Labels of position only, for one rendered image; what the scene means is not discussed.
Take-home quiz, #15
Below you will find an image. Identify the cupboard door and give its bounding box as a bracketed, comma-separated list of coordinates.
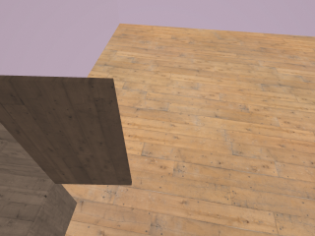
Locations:
[0, 75, 132, 186]

